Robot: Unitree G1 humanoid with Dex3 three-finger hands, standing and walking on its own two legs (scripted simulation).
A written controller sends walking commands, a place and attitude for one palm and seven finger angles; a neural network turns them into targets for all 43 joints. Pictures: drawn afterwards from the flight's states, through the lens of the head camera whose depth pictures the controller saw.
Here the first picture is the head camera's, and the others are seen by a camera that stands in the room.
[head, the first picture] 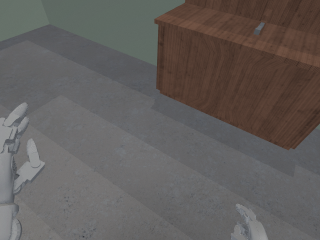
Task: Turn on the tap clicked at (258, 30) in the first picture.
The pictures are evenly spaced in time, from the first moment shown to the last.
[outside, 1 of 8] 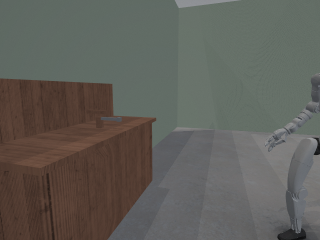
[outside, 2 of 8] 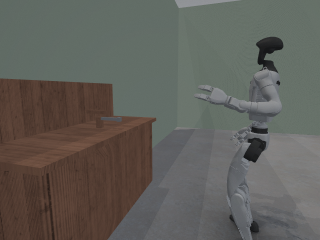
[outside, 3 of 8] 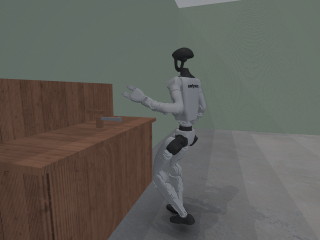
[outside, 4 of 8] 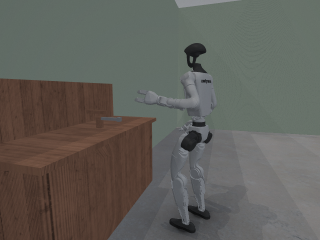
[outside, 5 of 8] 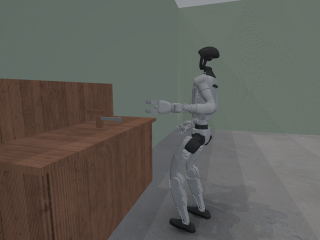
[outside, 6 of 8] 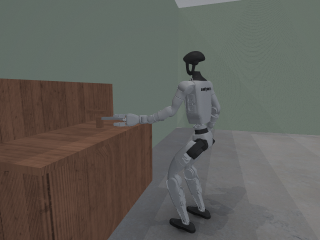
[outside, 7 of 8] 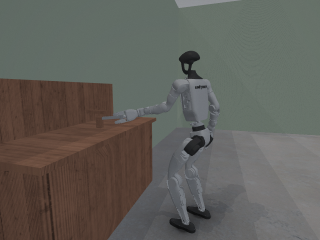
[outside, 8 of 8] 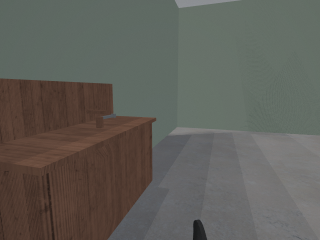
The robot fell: yes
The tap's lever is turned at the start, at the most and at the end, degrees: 0 91 82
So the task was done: no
